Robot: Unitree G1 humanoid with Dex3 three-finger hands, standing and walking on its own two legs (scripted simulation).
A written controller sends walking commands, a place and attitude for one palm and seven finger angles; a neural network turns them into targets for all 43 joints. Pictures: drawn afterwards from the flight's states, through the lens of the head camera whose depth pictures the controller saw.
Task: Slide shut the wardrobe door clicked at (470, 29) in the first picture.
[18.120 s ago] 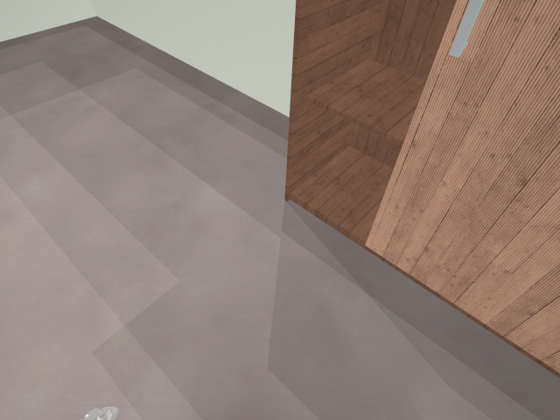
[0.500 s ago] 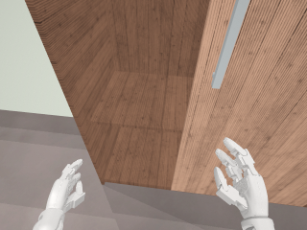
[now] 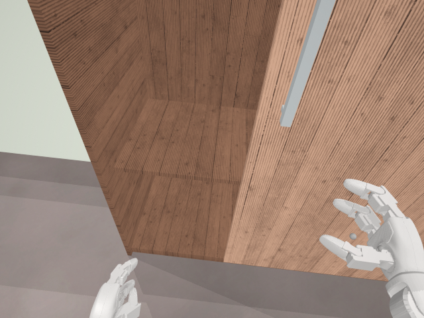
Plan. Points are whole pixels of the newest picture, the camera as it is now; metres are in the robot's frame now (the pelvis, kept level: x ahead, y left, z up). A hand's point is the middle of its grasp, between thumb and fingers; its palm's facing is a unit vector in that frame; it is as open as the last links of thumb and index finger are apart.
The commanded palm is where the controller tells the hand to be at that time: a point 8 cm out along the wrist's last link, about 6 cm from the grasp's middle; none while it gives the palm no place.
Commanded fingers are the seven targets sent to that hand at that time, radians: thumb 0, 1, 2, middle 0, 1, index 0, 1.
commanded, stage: raise the hand with hooked fingers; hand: right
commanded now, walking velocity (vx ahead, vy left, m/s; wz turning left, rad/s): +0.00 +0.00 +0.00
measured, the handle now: (304, 55) +0.50 -0.12 +0.29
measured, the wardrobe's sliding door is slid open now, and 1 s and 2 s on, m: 0.44 0.44 0.44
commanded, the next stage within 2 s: move the hooked fingers beside the handle in 1.22 s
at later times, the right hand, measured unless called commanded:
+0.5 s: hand out of the picture +0.25 -0.27 +0.25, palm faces +0.17 +0.98 -0.13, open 13.8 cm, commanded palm +0.22 -0.31 +0.24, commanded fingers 0.00 0.50 -0.30 0.30 1.20 0.30 1.20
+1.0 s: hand out of the picture +0.28 -0.27 +0.26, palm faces +0.08 +0.99 -0.15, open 14.0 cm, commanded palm +0.23 -0.32 +0.29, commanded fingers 0.00 0.50 -0.30 0.30 1.20 0.30 1.20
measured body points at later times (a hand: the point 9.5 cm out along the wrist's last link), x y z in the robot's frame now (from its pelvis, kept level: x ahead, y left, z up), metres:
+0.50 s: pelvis +0.00 +0.00 +0.01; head -0.04 +0.03 +0.46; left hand +0.23 +0.20 -0.03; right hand +0.24 -0.32 +0.26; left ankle +0.03 +0.09 -0.73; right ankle -0.01 -0.11 -0.73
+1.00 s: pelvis +0.00 +0.01 +0.01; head -0.03 +0.05 +0.46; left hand +0.22 +0.23 -0.06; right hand +0.27 -0.32 +0.27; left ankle +0.03 +0.09 -0.73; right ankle -0.01 -0.11 -0.73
